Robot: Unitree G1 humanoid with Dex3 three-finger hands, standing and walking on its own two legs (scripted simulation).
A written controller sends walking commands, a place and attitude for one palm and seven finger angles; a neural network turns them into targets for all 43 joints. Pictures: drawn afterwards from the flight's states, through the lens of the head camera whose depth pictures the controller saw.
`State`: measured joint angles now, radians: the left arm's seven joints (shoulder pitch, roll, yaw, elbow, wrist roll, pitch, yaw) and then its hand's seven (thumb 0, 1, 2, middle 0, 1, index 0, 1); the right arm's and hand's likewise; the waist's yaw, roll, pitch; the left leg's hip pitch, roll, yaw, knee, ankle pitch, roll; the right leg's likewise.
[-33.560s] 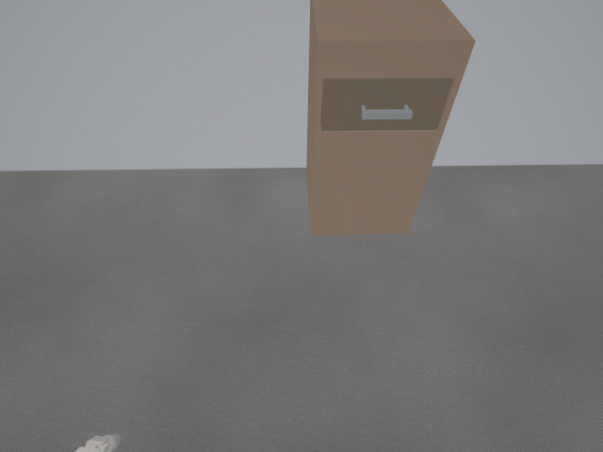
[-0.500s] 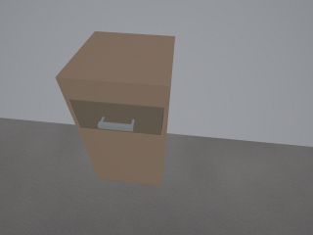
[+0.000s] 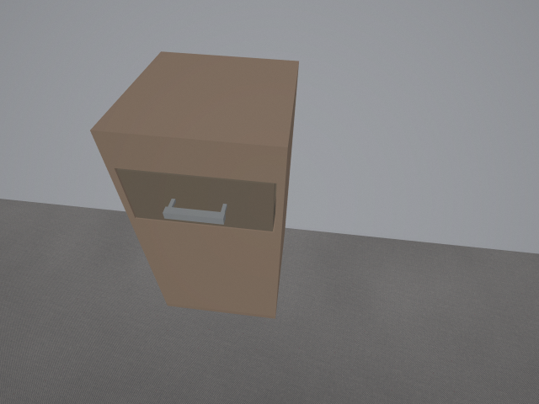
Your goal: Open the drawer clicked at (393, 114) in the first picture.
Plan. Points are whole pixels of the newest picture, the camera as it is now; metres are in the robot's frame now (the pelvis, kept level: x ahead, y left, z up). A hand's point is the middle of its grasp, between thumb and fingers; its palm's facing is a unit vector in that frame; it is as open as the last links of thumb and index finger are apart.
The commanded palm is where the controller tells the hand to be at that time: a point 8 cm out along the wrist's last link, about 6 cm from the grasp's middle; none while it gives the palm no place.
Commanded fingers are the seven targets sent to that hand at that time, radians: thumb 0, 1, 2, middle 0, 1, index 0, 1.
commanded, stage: look again from close up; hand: left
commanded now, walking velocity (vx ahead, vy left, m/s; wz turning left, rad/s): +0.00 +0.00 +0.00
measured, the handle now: (196, 210) +0.59 +0.23 -0.14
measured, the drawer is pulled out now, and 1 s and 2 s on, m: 0.00 0.00 0.00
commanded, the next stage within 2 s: shuffle to correct the standing spot in 0.38 s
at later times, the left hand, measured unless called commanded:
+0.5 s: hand out of the picture +0.02 +0.14 -0.17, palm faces +0.04 -0.99 -0.15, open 7.4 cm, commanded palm none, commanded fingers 0.00 0.90 0.90 -0.20 -0.30 -0.20 -0.30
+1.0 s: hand out of the picture +0.06 +0.19 -0.18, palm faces +0.03 -0.98 -0.19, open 7.4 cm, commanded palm none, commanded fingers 0.00 0.90 0.90 -0.20 -0.30 -0.20 -0.30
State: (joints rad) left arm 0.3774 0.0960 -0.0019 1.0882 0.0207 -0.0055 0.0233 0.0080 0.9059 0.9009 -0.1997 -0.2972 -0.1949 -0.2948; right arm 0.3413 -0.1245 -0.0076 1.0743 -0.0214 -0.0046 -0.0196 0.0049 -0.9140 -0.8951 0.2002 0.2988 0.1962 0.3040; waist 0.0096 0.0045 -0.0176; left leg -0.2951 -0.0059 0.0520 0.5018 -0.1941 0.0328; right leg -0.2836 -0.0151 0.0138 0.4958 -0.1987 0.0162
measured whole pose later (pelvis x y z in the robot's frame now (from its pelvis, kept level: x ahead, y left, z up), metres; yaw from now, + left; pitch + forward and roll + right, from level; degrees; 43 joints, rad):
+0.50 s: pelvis +0.03 -0.01 +0.00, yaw +0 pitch +0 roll +0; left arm 0.33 0.11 0.00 1.10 0.01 -0.01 0.03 0.01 0.91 0.90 -0.20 -0.30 -0.19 -0.29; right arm 0.33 -0.12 0.00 1.10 -0.02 -0.02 -0.03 0.00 -0.91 -0.90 0.20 0.30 0.19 0.30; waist 0.00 0.00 0.01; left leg -0.24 0.01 0.05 0.46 -0.22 0.01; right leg -0.23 0.01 0.01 0.45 -0.22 0.00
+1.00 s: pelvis +0.07 +0.02 +0.00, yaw -2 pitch +0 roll +0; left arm 0.31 0.14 0.02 1.09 0.02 0.01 0.04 0.01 0.91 0.90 -0.20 -0.30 -0.19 -0.29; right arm 0.31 -0.14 -0.01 1.07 -0.02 -0.03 -0.05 0.01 -0.92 -0.90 0.20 0.30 0.20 0.30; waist 0.02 -0.02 0.03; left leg -0.19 -0.04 0.10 0.47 -0.29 0.06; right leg -0.21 -0.05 0.06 0.50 -0.30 0.03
